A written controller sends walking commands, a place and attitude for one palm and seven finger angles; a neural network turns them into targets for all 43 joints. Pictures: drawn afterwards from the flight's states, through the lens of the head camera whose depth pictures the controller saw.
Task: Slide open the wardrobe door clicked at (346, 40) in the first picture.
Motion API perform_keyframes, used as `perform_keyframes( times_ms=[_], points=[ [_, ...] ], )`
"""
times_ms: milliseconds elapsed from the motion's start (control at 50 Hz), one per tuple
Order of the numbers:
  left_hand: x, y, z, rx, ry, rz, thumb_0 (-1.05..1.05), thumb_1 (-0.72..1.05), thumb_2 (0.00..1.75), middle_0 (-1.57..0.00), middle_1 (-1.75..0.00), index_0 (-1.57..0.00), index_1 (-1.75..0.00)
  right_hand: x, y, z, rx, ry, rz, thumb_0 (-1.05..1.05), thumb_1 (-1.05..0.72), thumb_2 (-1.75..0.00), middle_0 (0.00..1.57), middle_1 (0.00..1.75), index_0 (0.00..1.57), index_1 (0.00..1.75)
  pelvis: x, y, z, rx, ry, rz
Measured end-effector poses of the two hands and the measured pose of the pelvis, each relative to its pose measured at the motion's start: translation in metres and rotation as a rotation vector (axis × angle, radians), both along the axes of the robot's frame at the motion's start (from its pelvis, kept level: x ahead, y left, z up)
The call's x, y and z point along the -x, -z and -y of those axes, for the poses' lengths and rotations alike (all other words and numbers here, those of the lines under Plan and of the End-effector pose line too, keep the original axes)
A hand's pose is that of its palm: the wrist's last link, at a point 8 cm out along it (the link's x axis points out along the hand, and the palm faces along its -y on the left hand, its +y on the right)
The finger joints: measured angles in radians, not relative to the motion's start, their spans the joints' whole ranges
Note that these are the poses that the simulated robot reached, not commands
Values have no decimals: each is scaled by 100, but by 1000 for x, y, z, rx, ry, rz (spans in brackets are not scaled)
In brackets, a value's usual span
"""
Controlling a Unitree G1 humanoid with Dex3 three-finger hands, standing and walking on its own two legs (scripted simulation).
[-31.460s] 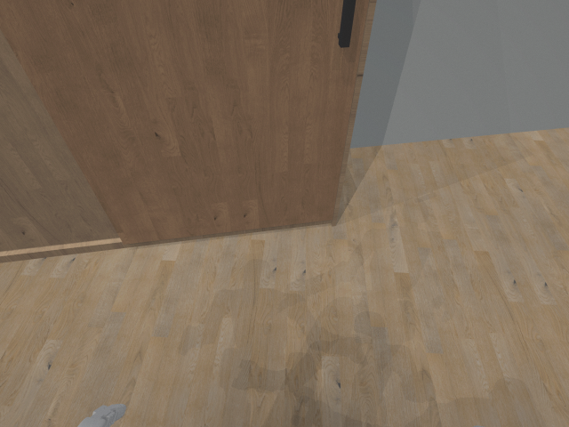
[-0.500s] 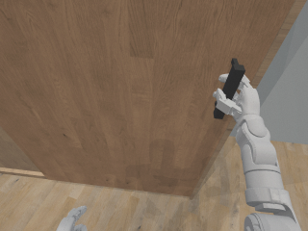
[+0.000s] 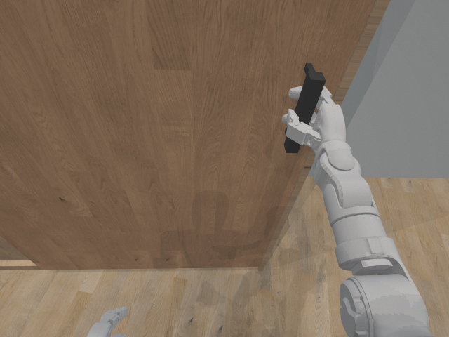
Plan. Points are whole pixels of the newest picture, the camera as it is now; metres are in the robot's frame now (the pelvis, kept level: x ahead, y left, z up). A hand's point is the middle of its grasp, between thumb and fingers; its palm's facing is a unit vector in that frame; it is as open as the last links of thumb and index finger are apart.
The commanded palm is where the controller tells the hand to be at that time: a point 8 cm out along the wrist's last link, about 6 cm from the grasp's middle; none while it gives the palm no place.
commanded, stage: tug the door sideways, standing still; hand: right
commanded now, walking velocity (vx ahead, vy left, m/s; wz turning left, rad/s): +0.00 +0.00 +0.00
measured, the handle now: (299, 110) +0.49 -0.10 +0.16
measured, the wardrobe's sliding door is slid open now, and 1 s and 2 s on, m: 0.00 0.00 0.12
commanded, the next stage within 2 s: step sideways, sliding the door along in 0.36 s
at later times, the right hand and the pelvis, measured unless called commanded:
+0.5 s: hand (293, 127) +0.43 -0.08 +0.17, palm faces -0.04 +1.00 -0.05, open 6.1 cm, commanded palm +0.42 -0.11 +0.17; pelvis -0.02 -0.02 +0.00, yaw +1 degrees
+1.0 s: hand (286, 127) +0.44 -0.07 +0.16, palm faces +0.13 +0.99 -0.10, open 6.3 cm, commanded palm +0.41 -0.05 +0.17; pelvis +0.00 +0.06 -0.02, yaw +1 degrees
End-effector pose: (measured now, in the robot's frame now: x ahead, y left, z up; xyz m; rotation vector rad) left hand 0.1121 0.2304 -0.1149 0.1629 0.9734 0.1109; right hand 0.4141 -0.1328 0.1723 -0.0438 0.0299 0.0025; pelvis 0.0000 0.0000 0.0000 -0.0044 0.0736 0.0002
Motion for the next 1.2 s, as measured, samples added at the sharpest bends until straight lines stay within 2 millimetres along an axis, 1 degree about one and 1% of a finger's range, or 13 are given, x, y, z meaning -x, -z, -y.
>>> perform_keyframes(
  times_ms=[120, 240, 480, 600, 660, 720, 820, 860, 900, 980, 1020, 1060, 1200],
  points=[
    [22, 5, -1, -6, 1, -41, 1, 90, 90, -20, -30, -20, -30, 0, 0, 0, 7, -3, 5, 1, -75, -79, 29, 137, 23, 140, 8, 1, 2, -1, 5, -3],
    [35, 5, -3, -20, -9, -47, 1, 90, 90, -20, -30, -20, -30, 0, 0, 0, 6, -12, 6, 1, -75, -78, 29, 138, 23, 140, 13, 2, 6, -5, 4, -5],
    [41, 2, 6, -25, -5, -22, 1, 90, 90, -20, -30, -20, -30, -1, 1, 2, -1, -29, 13, 1, -75, -78, 30, 138, 25, 140, 19, 3, 15, -11, 0, -9],
    [43, 4, 5, -39, -97, 30, 1, 90, 90, -20, -30, -20, -30, -3, 4, 5, 52, -53, 84, -3, -70, -79, 36, 138, 25, 140, 25, 8, 18, -8, -75, 17],
    [47, 7, 3, -26, -128, 35, 1, 90, 90, -20, -30, -20, -30, -3, 5, 3, 58, -37, 94, -4, -70, -82, 37, 138, 23, 140, 28, 8, 12, -12, -97, 43],
    [54, 11, -2, -7, -128, -4, 1, 90, 90, -20, -30, -20, -30, -2, 4, 1, 58, -10, 90, -3, -71, -83, 38, 138, 22, 140, 29, 7, 2, -25, -103, 66],
    [57, 22, -23, 2, -103, -61, 1, 90, 90, -20, -30, -20, -30, 0, 5, -4, 72, 53, 99, -3, -72, -85, 39, 139, 19, 140, 24, 11, -27, -37, -101, 97],
    [52, 30, -37, -3, -89, -65, 1, 90, 90, -20, -30, -20, -30, 0, 6, -6, 80, 85, 116, -4, -72, -85, 39, 139, 18, 140, 20, 20, -41, -33, -86, 104],
    [43, 33, -52, -27, -79, -75, 1, 90, 90, -20, -30, -20, -30, 1, 7, -9, 78, 116, 129, -3, -73, -85, 39, 139, 16, 140, 16, 22, -49, -45, -54, 108],
    [16, 24, -76, -94, -34, -74, 1, 90, 90, -20, -30, -20, -30, 1, 8, -10, 70, 125, 147, -3, -73, -86, 38, 140, 17, 140, 7, 17, -57, -24, -20, 105],
    [-3, 21, -85, -130, -3, -40, 1, 90, 90, -20, -30, -20, -30, -1, 11, -11, 51, 122, 191, -3, -73, -86, 39, 140, 18, 140, 1, 23, -60, -33, -14, 93],
    [-21, 17, -91, -125, 9, -21, 1, 90, 90, -20, -30, -20, -30, -1, 13, -12, 48, 119, 225, -2, -73, -86, 39, 140, 19, 139, -2, 23, -68, -26, -12, 105],
    [-88, -7, -94, -49, 110, 23, 1, 90, 90, -20, -30, -20, -30, -1, 14, -18, 42, 158, 243, -2, -72, -86, 40, 140, 19, 134, -26, 4, -110, -71, -18, 93]
  ],
)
